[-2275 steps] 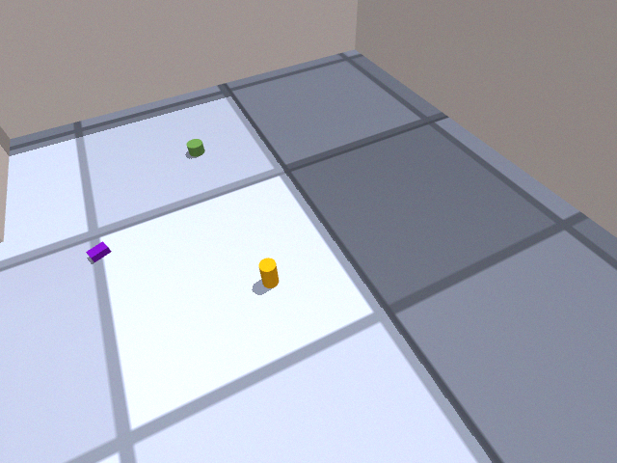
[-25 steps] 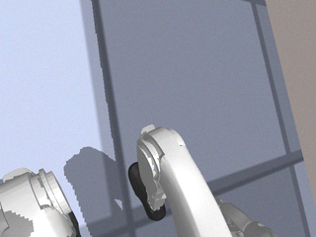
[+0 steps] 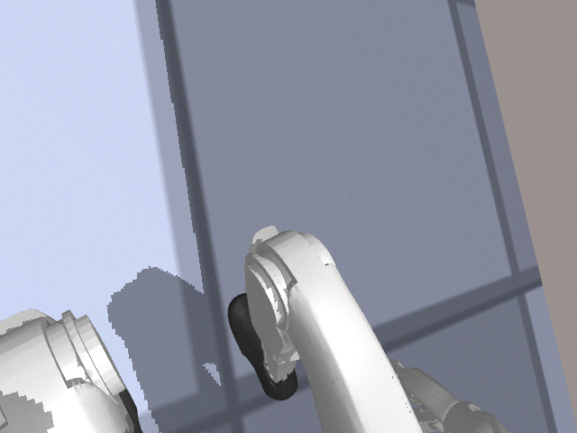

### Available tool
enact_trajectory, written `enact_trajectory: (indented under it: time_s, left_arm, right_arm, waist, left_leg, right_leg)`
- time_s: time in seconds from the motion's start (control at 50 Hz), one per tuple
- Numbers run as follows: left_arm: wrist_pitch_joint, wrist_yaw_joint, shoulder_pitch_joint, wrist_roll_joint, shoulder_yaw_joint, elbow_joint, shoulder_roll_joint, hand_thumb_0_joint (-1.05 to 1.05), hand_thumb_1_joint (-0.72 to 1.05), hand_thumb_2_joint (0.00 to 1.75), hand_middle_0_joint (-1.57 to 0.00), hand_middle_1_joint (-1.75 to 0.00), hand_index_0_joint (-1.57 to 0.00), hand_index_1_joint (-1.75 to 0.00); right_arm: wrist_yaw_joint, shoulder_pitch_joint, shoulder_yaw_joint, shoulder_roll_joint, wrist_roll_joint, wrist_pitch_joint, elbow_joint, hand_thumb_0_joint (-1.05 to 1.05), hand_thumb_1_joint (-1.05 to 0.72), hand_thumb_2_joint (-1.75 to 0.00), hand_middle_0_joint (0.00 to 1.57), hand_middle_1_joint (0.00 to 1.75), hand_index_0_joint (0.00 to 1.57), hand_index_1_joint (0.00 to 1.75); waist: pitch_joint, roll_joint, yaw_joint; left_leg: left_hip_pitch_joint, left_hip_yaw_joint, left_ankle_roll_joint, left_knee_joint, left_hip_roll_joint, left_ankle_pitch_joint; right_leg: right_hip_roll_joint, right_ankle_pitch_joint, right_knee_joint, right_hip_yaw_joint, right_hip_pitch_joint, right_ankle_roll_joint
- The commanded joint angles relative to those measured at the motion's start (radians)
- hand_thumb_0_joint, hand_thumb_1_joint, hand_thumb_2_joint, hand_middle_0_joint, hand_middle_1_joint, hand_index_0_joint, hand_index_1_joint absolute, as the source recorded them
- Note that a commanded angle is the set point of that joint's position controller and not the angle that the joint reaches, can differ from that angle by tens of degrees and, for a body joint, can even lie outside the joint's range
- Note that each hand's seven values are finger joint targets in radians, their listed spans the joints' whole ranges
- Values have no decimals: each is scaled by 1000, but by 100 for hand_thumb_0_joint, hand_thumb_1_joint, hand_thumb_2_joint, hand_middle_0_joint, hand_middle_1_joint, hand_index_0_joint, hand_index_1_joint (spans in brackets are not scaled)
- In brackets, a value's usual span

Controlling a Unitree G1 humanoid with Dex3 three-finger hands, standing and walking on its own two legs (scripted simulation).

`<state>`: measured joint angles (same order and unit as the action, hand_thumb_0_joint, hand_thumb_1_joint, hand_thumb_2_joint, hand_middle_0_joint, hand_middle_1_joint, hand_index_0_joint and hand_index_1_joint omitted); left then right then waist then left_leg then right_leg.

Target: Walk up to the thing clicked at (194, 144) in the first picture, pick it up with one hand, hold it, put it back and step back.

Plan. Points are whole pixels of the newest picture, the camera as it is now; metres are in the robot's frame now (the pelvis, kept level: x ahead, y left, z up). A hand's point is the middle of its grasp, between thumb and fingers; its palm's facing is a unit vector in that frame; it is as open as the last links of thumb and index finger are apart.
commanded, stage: open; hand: left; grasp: from above
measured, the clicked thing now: out of the picture +0.44 +0.34 -0.27
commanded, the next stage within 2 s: withdraw in 0.60 s
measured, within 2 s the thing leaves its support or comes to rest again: neither
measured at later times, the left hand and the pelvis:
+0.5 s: hand out of the picture +0.43 +0.34 -0.24, palm faces -0.43 -0.16 -0.89, open 14.1 cm; pelvis +0.00 +0.00 +0.00, yaw +0 degrees
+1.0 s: hand out of the picture +0.45 +0.35 -0.19, palm faces -0.30 -0.11 -0.95, open 14.1 cm; pelvis +0.00 +0.00 +0.01, yaw +1 degrees
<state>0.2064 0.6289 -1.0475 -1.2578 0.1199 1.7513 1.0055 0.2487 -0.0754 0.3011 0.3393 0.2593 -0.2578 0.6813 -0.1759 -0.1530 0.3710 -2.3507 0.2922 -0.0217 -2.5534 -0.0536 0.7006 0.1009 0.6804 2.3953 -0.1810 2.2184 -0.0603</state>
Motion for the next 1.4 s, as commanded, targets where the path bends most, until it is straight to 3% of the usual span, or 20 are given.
enact_trajectory:
  time_s: [0.0,0.2,0.22,0.26,0.28,0.42,0.44,0.46,0.68,0.72,0.74,0.76,0.84,0.88,0.92,1.04,1.16,1.26,1.34,1.38]
  left_arm:
    - [-5,37,-245,28,-22,-114,201,0,-41,87,-18,-91,-18,-91]
    - [-11,27,-243,38,-4,-143,229,0,-53,97,-7,-102,-7,-101]
    - [-12,19,-244,32,-53,-141,172,0,-54,97,-6,-102,-7,-101]
    - [-15,21,-211,36,-18,-101,209,0,-51,96,-6,-103,-8,-102]
    - [-9,18,-237,40,-46,-135,180,0,-52,96,-6,-103,-7,-101]
    - [-7,25,-241,35,3,-130,237,0,-52,97,-6,-102,-7,-101]
    - [-5,12,-266,34,-50,-136,177,0,-52,96,-6,-102,-7,-101]
    - [-6,18,-217,36,-4,-108,229,0,-52,96,-6,-103,-7,-102]
    - [2,17,-223,27,-4,-121,237,0,-49,95,-6,-103,-7,-101]
    - [9,16,-250,33,-1,-182,247,0,-50,96,-6,-100,-8,-99]
    - [10,19,-243,33,34,-198,295,0,-51,97,-6,-100,-7,-99]
    - [8,9,-238,24,-1,-219,257,0,-52,98,-6,-100,-7,-99]
    - [-14,-4,-190,30,23,-326,237,0,-51,97,-6,-99,-7,-98]
    - [-32,-12,-188,45,69,-466,252,0,-51,97,-6,-99,-7,-98]
    - [-66,-40,-126,60,37,-477,165,0,-53,98,-6,-99,-7,-98]
    - [-140,-188,-153,105,-50,-606,6,0,-53,100,-7,-100,-6,-100]
    - [-158,-348,-201,149,-139,-635,-132,0,-53,101,-7,-100,-6,-100]
    - [-119,-413,-196,136,-149,-542,-111,0,-51,101,-7,-101,-7,-101]
    - [-63,-403,-242,103,-123,-472,-42,0,-51,100,-7,-101,-7,-101]
    - [-33,-383,-289,76,-112,-443,-2,0,-51,101,-7,-101,-7,-101]
  right_arm:
    - [-10,-166,-91,322,-2,0,1,0,-90,-90,20,30,20,30]
    - [-9,-173,-84,328,-4,9,-5,0,-89,-90,20,30,20,30]
    - [-6,-168,-81,312,-7,7,0,0,-90,-90,20,30,20,30]
    - [-7,-184,-88,338,-6,6,1,0,-89,-90,20,30,20,30]
    - [-7,-176,-83,325,-8,6,-6,0,-89,-90,20,30,20,30]
    - [-9,-181,-87,334,-9,2,-6,0,-89,-90,20,30,20,30]
    - [-5,-170,-83,321,-9,-6,-12,0,-89,-90,20,30,20,30]
    - [-10,-173,-92,337,-5,-1,-1,0,-89,-90,20,30,20,30]
    - [-9,-201,-83,331,0,7,2,0,-89,-90,20,30,20,30]
    - [-11,-192,-85,333,-2,8,-5,0,-90,-90,20,30,20,30]
    - [-15,-187,-87,330,-7,12,2,0,-90,-90,20,30,20,30]
    - [-14,-170,-87,325,-6,12,-16,0,-90,-90,20,30,20,30]
    - [-6,-177,-123,304,-14,20,2,0,-90,-90,20,30,20,30]
    - [1,-187,-148,300,-26,29,-9,0,-90,-90,20,30,20,30]
    - [9,-181,-181,276,-45,47,-2,0,-90,-90,20,30,20,30]
    - [8,-226,-264,243,-116,109,3,0,-90,-90,20,30,20,30]
    - [-32,-269,-307,215,-164,179,3,0,-90,-90,20,30,20,30]
    - [-88,-266,-284,184,-164,213,-15,0,-89,-90,20,30,20,30]
    - [-128,-247,-259,180,-154,223,-27,0,-89,-90,20,30,20,30]
    - [-139,-244,-239,179,-144,224,-29,0,-89,-90,20,30,20,30]
  waist:
    - [641,532,35]
    - [671,548,23]
    - [643,548,30]
    - [649,523,43]
    - [640,539,34]
    - [632,522,31]
    - [599,533,46]
    - [625,529,36]
    - [647,542,40]
    - [664,551,31]
    - [686,574,12]
    - [698,590,8]
    - [774,643,-35]
    - [881,690,-77]
    - [873,697,-103]
    - [881,586,-120]
    - [836,430,-102]
    - [746,282,-98]
    - [713,291,-105]
    - [707,310,-83]
  left_leg:
    - [478,-121,28,247,-26,-182]
    - [498,-113,24,256,-26,-216]
    - [498,-115,23,252,-28,-223]
    - [501,-110,25,251,-28,-222]
    - [487,-114,25,254,-27,-213]
    - [475,-112,26,255,-27,-180]
    - [479,-113,23,259,-24,-169]
    - [494,-110,23,265,-31,-177]
    - [503,-116,24,246,-29,-234]
    - [507,-114,23,251,-27,-224]
    - [523,-115,20,255,-30,-225]
    - [532,-121,20,253,-28,-230]
    - [560,-142,16,259,-24,-265]
    - [603,-149,11,283,-19,-309]
    - [597,-161,11,302,-15,-296]
    - [534,-177,33,374,0,-167]
    - [529,-179,43,452,19,-140]
    - [437,-219,60,428,31,-141]
    - [429,-218,56,440,37,-85]
    - [419,-216,55,430,35,-70]
  right_leg:
    - [32,-257,-223,-102,-352,75]
    - [29,-284,-217,-112,-364,76]
    - [33,-295,-207,-110,-343,77]
    - [34,-293,-217,-118,-352,72]
    - [35,-284,-218,-112,-350,75]
    - [28,-250,-221,-112,-335,75]
    - [23,-240,-211,-113,-309,77]
    - [31,-247,-228,-114,-340,75]
    - [30,-300,-217,-110,-372,73]
    - [29,-286,-222,-115,-365,73]
    - [27,-286,-220,-111,-372,76]
    - [27,-289,-215,-105,-371,79]
    - [28,-324,-216,-94,-375,80]
    - [24,-353,-217,-91,-388,84]
    - [20,-335,-218,-76,-338,92]
    - [12,-214,-295,-28,-296,96]
    - [-8,-188,-367,4,-318,98]
    - [-11,-152,-425,45,-384,92]
    - [-17,-70,-423,49,-344,100]
    - [-15,-54,-411,51,-334,99]
